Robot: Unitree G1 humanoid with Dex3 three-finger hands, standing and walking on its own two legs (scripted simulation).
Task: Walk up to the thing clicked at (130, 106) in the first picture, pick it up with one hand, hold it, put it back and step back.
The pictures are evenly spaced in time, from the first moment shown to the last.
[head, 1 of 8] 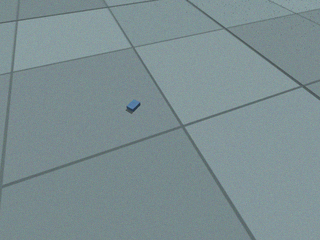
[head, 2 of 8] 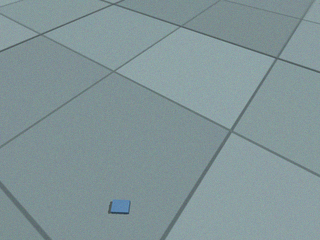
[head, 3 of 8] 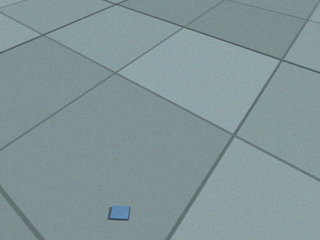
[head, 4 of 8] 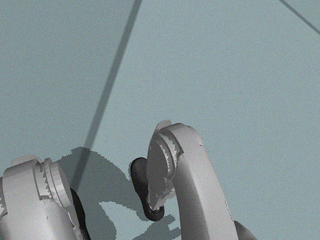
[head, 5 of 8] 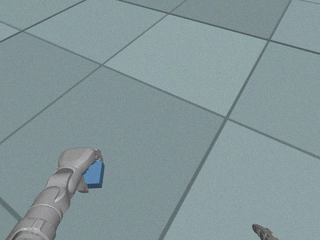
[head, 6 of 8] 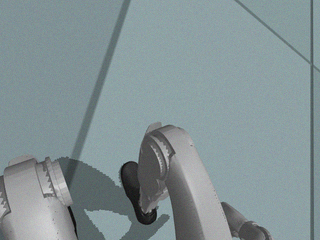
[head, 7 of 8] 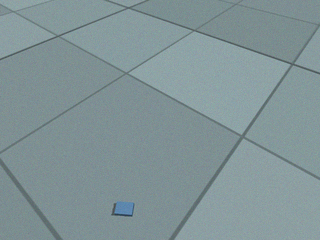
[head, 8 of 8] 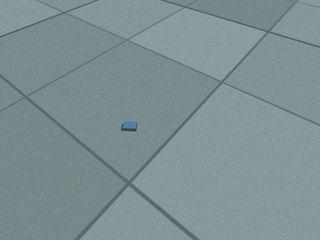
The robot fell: no
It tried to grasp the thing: yes
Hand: left
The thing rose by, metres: 0.69
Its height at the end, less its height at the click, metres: +0.00
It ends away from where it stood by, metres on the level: 0.02
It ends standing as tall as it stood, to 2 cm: yes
